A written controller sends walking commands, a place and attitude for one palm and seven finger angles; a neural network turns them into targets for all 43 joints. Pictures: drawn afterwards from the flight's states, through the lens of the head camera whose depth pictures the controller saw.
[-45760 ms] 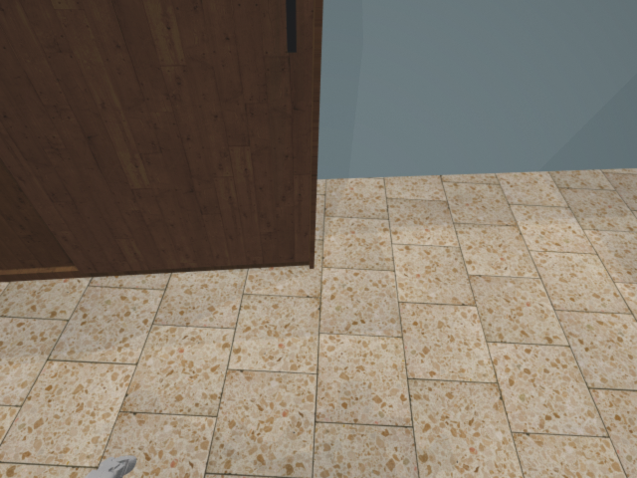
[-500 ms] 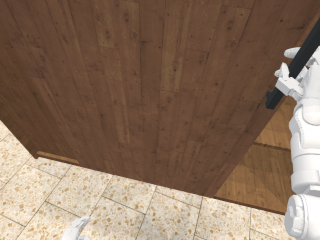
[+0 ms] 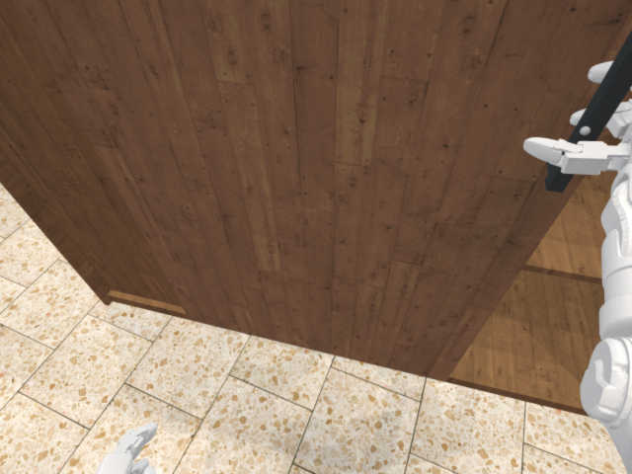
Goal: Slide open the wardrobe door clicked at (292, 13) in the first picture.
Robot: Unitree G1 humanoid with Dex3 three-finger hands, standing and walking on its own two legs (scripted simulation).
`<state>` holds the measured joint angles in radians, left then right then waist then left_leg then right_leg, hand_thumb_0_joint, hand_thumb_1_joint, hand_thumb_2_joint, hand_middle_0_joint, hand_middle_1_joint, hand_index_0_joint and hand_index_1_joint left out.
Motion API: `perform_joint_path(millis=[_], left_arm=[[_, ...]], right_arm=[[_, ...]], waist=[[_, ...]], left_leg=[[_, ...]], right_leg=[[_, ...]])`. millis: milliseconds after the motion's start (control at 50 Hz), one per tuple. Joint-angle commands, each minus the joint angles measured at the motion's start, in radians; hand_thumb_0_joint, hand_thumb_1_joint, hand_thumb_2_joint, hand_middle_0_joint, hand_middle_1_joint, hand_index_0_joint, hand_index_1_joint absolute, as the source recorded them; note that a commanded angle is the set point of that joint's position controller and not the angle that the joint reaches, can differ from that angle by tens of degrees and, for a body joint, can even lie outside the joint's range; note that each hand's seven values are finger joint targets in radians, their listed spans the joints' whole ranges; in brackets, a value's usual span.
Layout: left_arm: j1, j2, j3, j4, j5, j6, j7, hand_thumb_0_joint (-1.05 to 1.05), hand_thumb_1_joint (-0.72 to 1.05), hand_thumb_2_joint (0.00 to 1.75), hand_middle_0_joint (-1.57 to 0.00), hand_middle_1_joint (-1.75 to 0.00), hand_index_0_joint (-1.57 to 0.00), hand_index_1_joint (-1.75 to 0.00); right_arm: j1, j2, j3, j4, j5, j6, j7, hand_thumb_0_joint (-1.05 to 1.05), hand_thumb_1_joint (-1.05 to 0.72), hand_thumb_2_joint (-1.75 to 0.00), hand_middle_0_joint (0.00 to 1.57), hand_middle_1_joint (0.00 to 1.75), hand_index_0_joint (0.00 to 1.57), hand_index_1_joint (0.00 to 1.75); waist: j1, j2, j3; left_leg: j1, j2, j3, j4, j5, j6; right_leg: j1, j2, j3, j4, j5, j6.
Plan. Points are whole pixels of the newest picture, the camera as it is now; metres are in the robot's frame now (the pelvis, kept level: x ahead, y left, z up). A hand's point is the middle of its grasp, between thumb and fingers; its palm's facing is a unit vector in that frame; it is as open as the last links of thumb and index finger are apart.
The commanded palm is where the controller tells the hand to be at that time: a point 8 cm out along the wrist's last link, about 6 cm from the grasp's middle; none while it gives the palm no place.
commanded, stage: loosen the grip on the handle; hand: right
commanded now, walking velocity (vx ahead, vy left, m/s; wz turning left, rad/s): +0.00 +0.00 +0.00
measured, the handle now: (614, 72) +0.50 -0.27 +0.27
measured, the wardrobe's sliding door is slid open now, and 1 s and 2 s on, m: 0.50 0.50 0.50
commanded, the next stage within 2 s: slip the hand off the handle in 0.26 s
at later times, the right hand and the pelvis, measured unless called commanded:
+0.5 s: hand (576, 133) +0.46 -0.24 +0.22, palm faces +0.29 +0.94 -0.16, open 14.6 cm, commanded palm +0.43 -0.30 +0.22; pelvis +0.04 +0.00 +0.00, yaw +1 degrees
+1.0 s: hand out of the picture +0.44 -0.32 +0.22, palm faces +0.40 +0.90 -0.20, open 14.6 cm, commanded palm +0.40 -0.35 +0.22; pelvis +0.05 +0.01 +0.00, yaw +1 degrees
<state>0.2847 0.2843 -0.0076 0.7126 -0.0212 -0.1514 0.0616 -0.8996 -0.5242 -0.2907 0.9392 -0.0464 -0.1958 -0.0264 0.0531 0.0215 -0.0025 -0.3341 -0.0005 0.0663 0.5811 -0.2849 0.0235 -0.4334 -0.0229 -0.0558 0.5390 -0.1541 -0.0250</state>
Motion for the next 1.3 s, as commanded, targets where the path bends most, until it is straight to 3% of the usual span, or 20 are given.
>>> perform_joint_path(millis=[0,40,60,120,160,260,320,360,460,580,720,780,840,920,960,1020,1060,1120,1200,1280], left_arm=[[0.002,0.152,0.049,-0.097,-0.010,-0.046,0.014,0.00,0.90,0.90,-0.20,-0.30,-0.20,-0.30],[0.001,0.151,0.046,-0.101,-0.010,-0.043,0.021,0.00,0.90,0.90,-0.20,-0.30,-0.20,-0.30],[-0.001,0.150,0.048,-0.108,-0.008,-0.041,0.022,0.00,0.90,0.90,-0.20,-0.30,-0.20,-0.30],[-0.012,0.130,0.039,-0.122,-0.012,-0.037,0.028,0.00,0.90,0.90,-0.20,-0.30,-0.20,-0.30],[-0.009,0.136,0.036,-0.112,-0.016,-0.036,0.033,0.00,0.90,0.90,-0.20,-0.30,-0.20,-0.30],[0.005,0.129,0.038,-0.108,-0.017,-0.034,0.045,0.00,0.90,0.90,-0.20,-0.30,-0.20,-0.30],[0.008,0.130,0.039,-0.111,-0.016,-0.027,0.049,0.00,0.90,0.90,-0.20,-0.30,-0.20,-0.30],[-0.002,0.117,0.038,-0.122,-0.019,-0.027,0.043,0.00,0.90,0.90,-0.20,-0.30,-0.20,-0.30],[-0.018,0.115,0.034,-0.137,-0.016,-0.015,0.045,0.00,0.90,0.90,-0.20,-0.30,-0.20,-0.30],[-0.038,0.107,0.027,-0.158,-0.021,0.011,0.055,0.00,0.90,0.90,-0.20,-0.30,-0.20,-0.30],[-0.027,0.113,0.030,-0.163,-0.024,0.033,0.067,0.00,0.90,0.90,-0.20,-0.30,-0.20,-0.30],[-0.025,0.114,0.032,-0.173,-0.026,0.038,0.065,0.00,0.90,0.90,-0.20,-0.30,-0.20,-0.30],[-0.012,0.122,0.033,-0.166,-0.026,0.037,0.066,0.00,0.90,0.90,-0.20,-0.30,-0.20,-0.30],[0.008,0.128,0.040,-0.163,-0.028,0.033,0.069,0.00,0.90,0.90,-0.20,-0.30,-0.20,-0.30],[0.006,0.126,0.044,-0.165,-0.030,0.028,0.068,0.00,0.90,0.90,-0.20,-0.30,-0.20,-0.30],[0.002,0.129,0.042,-0.165,-0.037,0.021,0.073,0.00,0.90,0.90,-0.20,-0.30,-0.20,-0.30],[-0.013,0.132,0.043,-0.171,-0.039,0.016,0.072,0.00,0.90,0.90,-0.20,-0.30,-0.20,-0.30],[-0.039,0.131,0.037,-0.191,-0.040,0.013,0.072,0.00,0.90,0.90,-0.20,-0.30,-0.20,-0.30],[-0.077,0.110,0.030,-0.216,-0.031,-0.006,0.060,0.00,0.90,0.90,-0.20,-0.30,-0.20,-0.30],[-0.111,0.097,0.023,-0.226,-0.027,-0.018,0.055,0.00,0.90,0.90,-0.20,-0.30,-0.20,-0.30]], right_arm=[[-0.520,-0.200,0.000,-0.224,0.032,-0.090,0.044,0.00,0.55,-0.20,0.36,1.28,0.36,1.28],[-0.508,-0.240,-0.040,-0.267,0.051,-0.087,0.041,0.00,0.55,-0.20,0.33,1.25,0.33,1.25],[-0.466,-0.328,-0.118,-0.307,0.052,-0.084,0.034,0.00,0.55,-0.20,0.32,1.23,0.32,1.23],[-0.418,-0.240,-0.044,-0.361,0.054,-0.055,0.022,0.00,0.55,-0.20,0.28,1.18,0.28,1.18],[-0.357,-0.260,-0.076,-0.350,0.071,-0.023,0.016,0.00,0.55,-0.20,0.25,1.15,0.25,1.15],[-0.342,-0.228,-0.065,-0.432,0.086,0.025,0.020,0.00,0.55,-0.20,0.25,1.15,0.25,1.15],[-0.254,-0.253,-0.112,-0.468,0.098,0.048,0.019,0.00,0.55,-0.20,0.25,1.15,0.25,1.15],[-0.225,-0.195,-0.082,-0.522,0.106,0.060,0.025,0.00,0.55,-0.20,0.25,1.15,0.25,1.15],[-0.173,-0.281,-0.162,-0.585,0.091,0.083,0.012,0.00,0.55,-0.20,0.25,1.15,0.25,1.15],[-0.123,-0.307,-0.190,-0.598,0.096,0.124,0.028,0.00,0.55,-0.20,0.25,1.15,0.25,1.15],[-0.073,-0.385,-0.261,-0.560,0.121,0.139,0.070,0.00,0.55,-0.20,0.25,1.15,0.25,1.15],[-0.054,-0.417,-0.284,-0.586,0.117,0.127,0.095,0.00,0.55,-0.20,0.25,1.15,0.25,1.15],[-0.094,-0.439,-0.278,-0.584,0.116,0.105,0.127,0.00,0.55,-0.20,0.25,1.15,0.25,1.15],[-0.109,-0.400,-0.228,-0.584,0.131,0.063,0.187,0.00,0.55,-0.20,0.25,1.15,0.25,1.15],[-0.053,-0.379,-0.221,-0.617,0.151,0.051,0.216,0.00,0.55,-0.20,0.25,1.15,0.25,1.15],[0.013,-0.318,-0.189,-0.612,0.197,0.063,0.248,0.00,0.55,-0.20,0.25,1.15,0.25,1.15],[0.067,-0.341,-0.233,-0.637,0.222,0.082,0.254,0.00,0.55,-0.20,0.25,1.15,0.25,1.15],[0.146,-0.395,-0.309,-0.716,0.238,0.100,0.232,0.00,0.55,-0.20,0.25,1.15,0.25,1.15],[0.182,-0.365,-0.313,-0.886,0.218,0.103,0.170,0.00,0.55,-0.20,0.25,1.15,0.25,1.15],[0.286,-0.294,-0.290,-0.981,0.216,0.118,0.138,0.00,0.55,-0.20,0.25,1.15,0.25,1.15]], waist=[[0.021,-0.072,-0.297],[0.005,-0.099,-0.338],[-0.025,-0.094,-0.366],[-0.009,-0.085,-0.303],[-0.012,-0.051,-0.242],[-0.007,-0.039,-0.278],[-0.029,-0.031,-0.302],[-0.033,-0.031,-0.317],[-0.052,-0.041,-0.323],[-0.055,-0.068,-0.304],[-0.057,-0.024,-0.298],[-0.065,-0.073,-0.328],[-0.044,-0.094,-0.321],[-0.020,-0.106,-0.332],[-0.030,-0.144,-0.359],[-0.027,-0.100,-0.316],[-0.049,-0.080,-0.309],[-0.087,-0.083,-0.316],[-0.099,-0.149,-0.317],[-0.101,-0.122,-0.302]], left_leg=[[-0.128,-0.005,-0.071,-0.141,-0.143,0.004],[-0.100,-0.004,-0.081,-0.141,-0.126,0.003],[-0.049,-0.002,-0.088,-0.142,-0.120,0.005],[-0.061,-0.003,-0.077,-0.151,-0.085,0.002],[-0.063,-0.005,-0.082,-0.167,-0.075,-0.005],[-0.042,-0.011,-0.068,-0.154,0.045,-0.008],[-0.004,-0.011,-0.061,-0.142,0.127,-0.008],[-0.003,-0.014,-0.054,-0.131,0.150,-0.007],[0.024,-0.014,-0.051,-0.117,0.194,-0.006],[0.038,-0.011,-0.051,-0.119,0.229,-0.008],[0.077,-0.007,-0.057,-0.120,0.295,-0.016],[0.081,-0.011,-0.059,-0.107,0.310,-0.014],[0.057,-0.013,-0.065,-0.107,0.308,-0.017],[0.028,-0.019,-0.064,-0.108,0.297,-0.016],[0.015,-0.027,-0.059,-0.106,0.285,-0.010],[-0.001,-0.027,-0.051,-0.120,0.248,-0.011],[0.009,-0.025,-0.051,-0.120,0.243,-0.013],[0.045,-0.021,-0.048,-0.110,0.246,-0.010],[0.023,-0.030,-0.036,-0.099,0.199,-0.002],[0.029,-0.033,-0.027,-0.097,0.207,-0.003]], right_leg=[[0.235,0.013,0.068,-0.062,-0.270,-0.011],[0.228,0.014,0.068,-0.052,-0.247,-0.015],[0.221,0.011,0.067,-0.051,-0.226,-0.016],[0.205,0.008,0.058,-0.044,-0.193,-0.025],[0.184,0.005,0.053,-0.044,-0.170,-0.027],[0.238,0.004,0.052,-0.034,-0.041,-0.029],[0.253,0.006,0.048,-0.021,0.040,-0.030],[0.278,0.007,0.052,-0.023,0.065,-0.025],[0.279,0.007,0.051,-0.023,0.113,-0.025],[0.272,0.009,0.039,-0.023,0.133,-0.021],[0.236,0.010,0.029,-0.013,0.159,-0.023],[0.244,0.014,0.027,-0.012,0.176,-0.022],[0.243,0.015,0.027,0.000,0.169,-0.027],[0.272,0.016,0.033,0.017,0.169,-0.032],[0.312,0.015,0.047,0.018,0.180,-0.032],[0.301,0.014,0.052,0.016,0.144,-0.034],[0.286,0.015,0.058,0.005,0.128,-0.032],[0.264,0.018,0.055,-0.002,0.134,-0.030],[0.300,0.013,0.068,-0.017,0.135,-0.022],[0.318,0.008,0.066,-0.023,0.151,-0.020]])
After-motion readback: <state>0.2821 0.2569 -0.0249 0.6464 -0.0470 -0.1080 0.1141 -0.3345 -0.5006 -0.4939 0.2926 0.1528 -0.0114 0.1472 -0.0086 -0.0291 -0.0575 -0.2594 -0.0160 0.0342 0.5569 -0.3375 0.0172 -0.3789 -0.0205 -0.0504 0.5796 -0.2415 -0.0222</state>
